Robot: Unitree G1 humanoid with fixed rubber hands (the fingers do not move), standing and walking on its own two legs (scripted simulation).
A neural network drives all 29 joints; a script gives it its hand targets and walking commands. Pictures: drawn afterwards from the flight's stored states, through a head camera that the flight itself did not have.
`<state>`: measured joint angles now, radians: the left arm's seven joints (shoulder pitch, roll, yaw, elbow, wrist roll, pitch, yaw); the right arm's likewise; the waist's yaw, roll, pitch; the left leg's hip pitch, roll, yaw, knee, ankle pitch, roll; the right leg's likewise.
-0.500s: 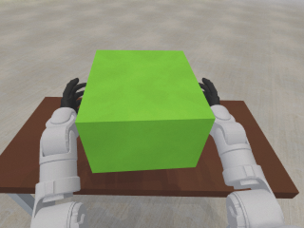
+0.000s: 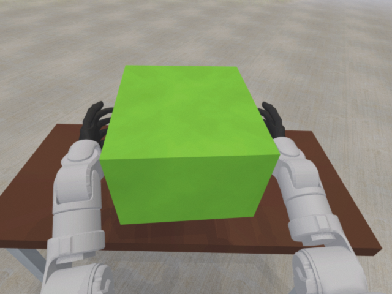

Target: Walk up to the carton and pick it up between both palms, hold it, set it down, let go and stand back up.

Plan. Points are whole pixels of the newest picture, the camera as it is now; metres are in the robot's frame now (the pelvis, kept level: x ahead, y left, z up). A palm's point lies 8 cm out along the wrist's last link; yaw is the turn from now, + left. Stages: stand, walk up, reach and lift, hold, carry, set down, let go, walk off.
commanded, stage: hold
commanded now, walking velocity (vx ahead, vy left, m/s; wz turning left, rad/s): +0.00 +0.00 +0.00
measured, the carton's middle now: (185, 136) +0.41 +0.00 +0.15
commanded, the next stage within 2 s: none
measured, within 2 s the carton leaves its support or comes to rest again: neither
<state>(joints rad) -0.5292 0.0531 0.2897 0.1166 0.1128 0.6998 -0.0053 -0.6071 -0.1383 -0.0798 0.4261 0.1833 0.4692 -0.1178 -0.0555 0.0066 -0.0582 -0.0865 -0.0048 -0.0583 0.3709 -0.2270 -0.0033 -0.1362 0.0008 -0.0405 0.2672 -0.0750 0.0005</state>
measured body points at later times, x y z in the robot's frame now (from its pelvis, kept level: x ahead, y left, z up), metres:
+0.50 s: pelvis +0.00 -0.01 +0.00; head -0.04 +0.00 +0.45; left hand +0.37 +0.19 +0.18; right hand +0.38 -0.18 +0.17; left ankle -0.01 +0.12 -0.75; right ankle +0.05 -0.12 -0.75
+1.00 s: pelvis +0.00 +0.00 +0.00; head -0.04 +0.01 +0.45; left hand +0.37 +0.18 +0.18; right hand +0.38 -0.18 +0.17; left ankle -0.01 +0.12 -0.75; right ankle +0.05 -0.12 -0.75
